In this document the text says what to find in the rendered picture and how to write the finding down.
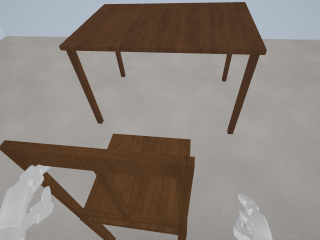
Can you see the table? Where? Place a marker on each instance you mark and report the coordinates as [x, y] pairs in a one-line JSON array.
[[192, 28]]

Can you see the chair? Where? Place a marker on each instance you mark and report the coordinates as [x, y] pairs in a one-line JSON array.
[[142, 182]]

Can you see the robot left forearm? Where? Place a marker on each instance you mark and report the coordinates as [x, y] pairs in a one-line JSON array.
[[12, 233]]

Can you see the robot left hand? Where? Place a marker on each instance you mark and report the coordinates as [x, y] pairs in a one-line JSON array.
[[14, 208]]

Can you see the robot right hand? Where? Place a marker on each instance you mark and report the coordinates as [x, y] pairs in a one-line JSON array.
[[256, 223]]

